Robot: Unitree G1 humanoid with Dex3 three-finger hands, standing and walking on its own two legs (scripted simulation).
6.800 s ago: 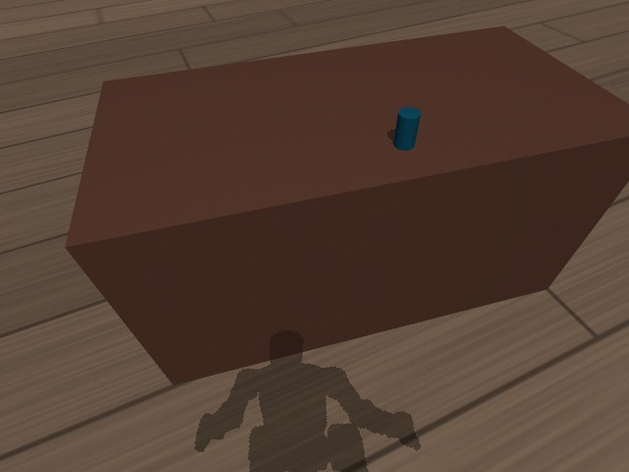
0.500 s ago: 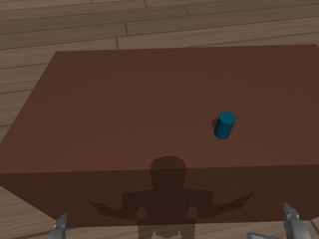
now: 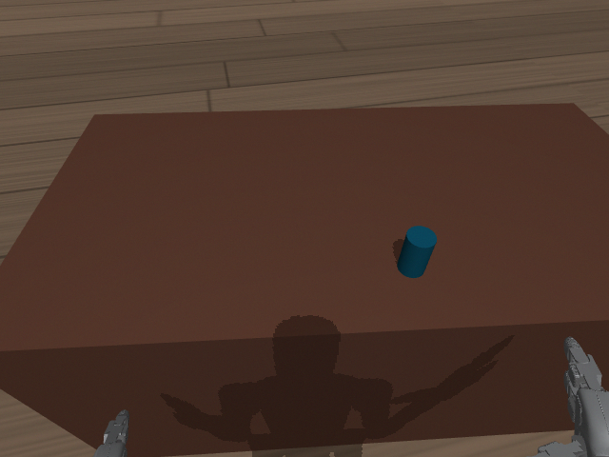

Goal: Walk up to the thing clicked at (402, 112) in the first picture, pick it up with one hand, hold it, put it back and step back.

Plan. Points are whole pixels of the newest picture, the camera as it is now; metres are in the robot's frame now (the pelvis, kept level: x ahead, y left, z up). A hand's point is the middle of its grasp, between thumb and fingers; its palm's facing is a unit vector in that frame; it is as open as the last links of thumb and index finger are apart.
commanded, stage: rise first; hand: right
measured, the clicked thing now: (415, 252) +0.47 -0.19 -0.04
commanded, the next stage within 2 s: go down in 0.74 s
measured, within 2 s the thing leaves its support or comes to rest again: neither
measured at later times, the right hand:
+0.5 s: hand (571, 416) +0.17 -0.27 +0.05, palm faces +0.32 +0.86 -0.39, open 17.5 cm
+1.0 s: hand (587, 404) +0.17 -0.27 +0.08, palm faces +0.35 +0.86 -0.38, open 17.4 cm
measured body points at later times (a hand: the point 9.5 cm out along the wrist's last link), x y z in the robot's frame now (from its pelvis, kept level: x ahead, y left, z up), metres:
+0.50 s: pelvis -0.01 +0.00 +0.00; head -0.01 +0.02 +0.45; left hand +0.15 +0.26 -0.09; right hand +0.15 -0.31 +0.07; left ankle -0.03 +0.12 -0.74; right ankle -0.02 -0.13 -0.74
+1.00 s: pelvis -0.02 +0.00 +0.00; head -0.02 +0.01 +0.45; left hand +0.14 +0.26 -0.09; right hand +0.15 -0.31 +0.10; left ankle -0.03 +0.12 -0.74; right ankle -0.02 -0.13 -0.74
